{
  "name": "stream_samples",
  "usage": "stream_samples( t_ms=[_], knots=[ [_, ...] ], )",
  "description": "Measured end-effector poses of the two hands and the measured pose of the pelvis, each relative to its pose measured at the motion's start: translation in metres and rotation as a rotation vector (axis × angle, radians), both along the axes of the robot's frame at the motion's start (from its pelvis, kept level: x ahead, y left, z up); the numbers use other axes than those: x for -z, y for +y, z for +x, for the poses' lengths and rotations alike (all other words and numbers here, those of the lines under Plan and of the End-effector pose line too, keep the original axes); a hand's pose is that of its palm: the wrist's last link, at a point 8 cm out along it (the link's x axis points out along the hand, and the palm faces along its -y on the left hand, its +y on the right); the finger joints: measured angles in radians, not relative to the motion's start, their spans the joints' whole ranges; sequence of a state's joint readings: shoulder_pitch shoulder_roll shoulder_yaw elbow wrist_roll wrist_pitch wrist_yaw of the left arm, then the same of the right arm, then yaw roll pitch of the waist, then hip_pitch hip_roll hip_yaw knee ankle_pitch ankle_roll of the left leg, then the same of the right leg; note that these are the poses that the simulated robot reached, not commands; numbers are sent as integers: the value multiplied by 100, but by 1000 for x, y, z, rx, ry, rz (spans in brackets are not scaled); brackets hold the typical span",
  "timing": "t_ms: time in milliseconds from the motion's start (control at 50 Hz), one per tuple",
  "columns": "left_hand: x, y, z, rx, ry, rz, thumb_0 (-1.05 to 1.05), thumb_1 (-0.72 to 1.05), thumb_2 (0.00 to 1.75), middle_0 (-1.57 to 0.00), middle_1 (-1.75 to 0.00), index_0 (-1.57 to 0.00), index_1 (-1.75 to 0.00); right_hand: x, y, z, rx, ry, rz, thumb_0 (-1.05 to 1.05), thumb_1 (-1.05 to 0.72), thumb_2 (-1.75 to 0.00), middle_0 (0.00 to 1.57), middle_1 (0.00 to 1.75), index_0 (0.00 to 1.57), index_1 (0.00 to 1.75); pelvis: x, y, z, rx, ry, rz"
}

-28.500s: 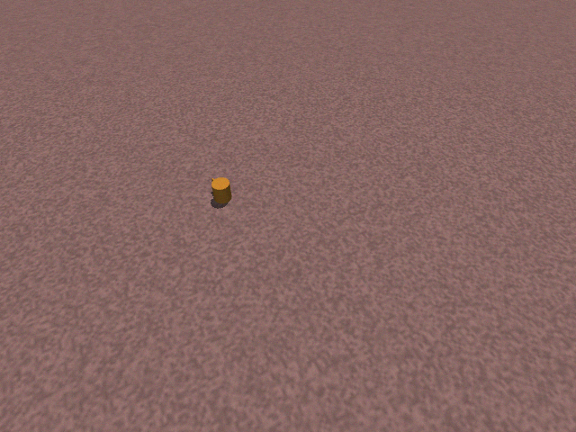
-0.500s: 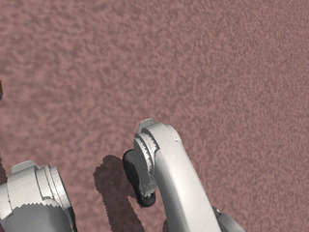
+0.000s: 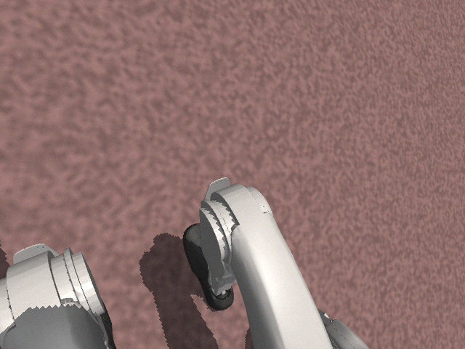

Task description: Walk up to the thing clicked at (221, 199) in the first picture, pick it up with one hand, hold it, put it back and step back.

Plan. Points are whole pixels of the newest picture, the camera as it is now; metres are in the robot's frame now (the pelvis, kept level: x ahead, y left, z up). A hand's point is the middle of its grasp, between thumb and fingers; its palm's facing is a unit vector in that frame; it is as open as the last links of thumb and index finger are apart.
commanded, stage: settle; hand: left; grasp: from above
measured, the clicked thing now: out of the picture +0.54 +0.27 -0.26
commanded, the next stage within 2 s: withdraw in 0.20 s
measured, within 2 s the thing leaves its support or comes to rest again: neither
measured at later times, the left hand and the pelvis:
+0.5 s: hand out of the picture +0.50 +0.28 -0.18, palm faces -0.35 -0.11 -0.93, open 13.6 cm; pelvis +0.00 +0.00 +0.01, yaw +2 degrees
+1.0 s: hand out of the picture +0.46 +0.24 -0.03, palm faces -0.49 -0.10 -0.87, open 14.1 cm; pelvis -0.01 -0.02 +0.08, yaw +9 degrees
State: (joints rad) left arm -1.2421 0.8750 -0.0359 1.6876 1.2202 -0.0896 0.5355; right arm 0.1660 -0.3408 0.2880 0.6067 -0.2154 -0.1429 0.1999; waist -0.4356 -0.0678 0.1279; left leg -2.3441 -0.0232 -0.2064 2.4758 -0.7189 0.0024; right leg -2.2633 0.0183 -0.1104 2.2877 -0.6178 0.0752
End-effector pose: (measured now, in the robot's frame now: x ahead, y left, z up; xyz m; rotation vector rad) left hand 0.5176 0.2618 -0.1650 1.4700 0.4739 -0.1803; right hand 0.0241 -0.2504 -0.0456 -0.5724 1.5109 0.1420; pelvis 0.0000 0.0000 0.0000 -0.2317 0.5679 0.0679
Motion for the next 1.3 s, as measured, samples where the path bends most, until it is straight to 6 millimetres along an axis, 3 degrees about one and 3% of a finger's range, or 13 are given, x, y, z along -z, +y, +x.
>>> stream_samples(
  t_ms=[240,440,500,580,720,840,940,1080,1180,1300],
  knots=[
    [-1,5,1,-3,-4,-17,0,-55,127,-15,-146,-2,-141,-3,-3,-1,19,29,-9,0,-94,-91,20,30,20,30,0,0,4,1,19,-2],
    [-22,19,-17,-29,6,10,0,-57,119,-13,-134,-8,-133,2,-9,3,73,6,-7,0,-94,-91,20,30,20,30,-4,-1,5,-10,36,11],
    [-44,20,-16,-31,-46,7,0,-57,114,-12,-124,-8,-123,3,-12,5,100,-1,1,0,-94,-91,20,30,20,30,-8,-2,4,-17,47,23],
    [-96,21,-10,-33,-136,25,0,-57,110,-11,-114,-8,-114,2,-17,13,157,-27,11,0,-93,-91,20,30,20,30,-20,-4,6,-28,69,48],
    [-178,26,-11,-104,-43,91,0,-57,107,-9,-104,-7,-106,-10,-27,36,218,-126,32,0,-93,-91,20,30,20,30,-53,-7,5,-39,87,83],
    [-209,8,-31,-72,85,41,0,-55,106,-9,-102,-7,-104,-24,-32,48,191,-146,41,0,-93,-91,20,30,20,30,-83,-10,-3,-54,67,115],
    [-202,-11,-44,-7,113,-17,0,-54,104,-9,-101,-7,-103,-35,-42,50,158,-159,-4,0,-92,-91,20,30,20,30,-89,-17,-11,-59,54,131],
    [-168,-23,-43,74,64,9,0,-53,103,-9,-101,-8,-102,-30,-54,41,162,-167,-77,0,-92,-90,20,30,20,30,-71,-21,-13,-58,55,134],
    [-139,-13,-35,44,46,24,0,-53,102,-9,-102,-8,-102,-13,-47,30,181,-145,-77,0,-92,-90,20,30,20,30,-53,-18,-10,-51,67,125],
    [-118,15,-25,-42,19,31,0,-52,100,-10,-100,-10,-101,8,-27,18,192,-91,-35,0,-91,-90,20,30,20,30,-37,-14,-5,-45,79,112]
  ],
)
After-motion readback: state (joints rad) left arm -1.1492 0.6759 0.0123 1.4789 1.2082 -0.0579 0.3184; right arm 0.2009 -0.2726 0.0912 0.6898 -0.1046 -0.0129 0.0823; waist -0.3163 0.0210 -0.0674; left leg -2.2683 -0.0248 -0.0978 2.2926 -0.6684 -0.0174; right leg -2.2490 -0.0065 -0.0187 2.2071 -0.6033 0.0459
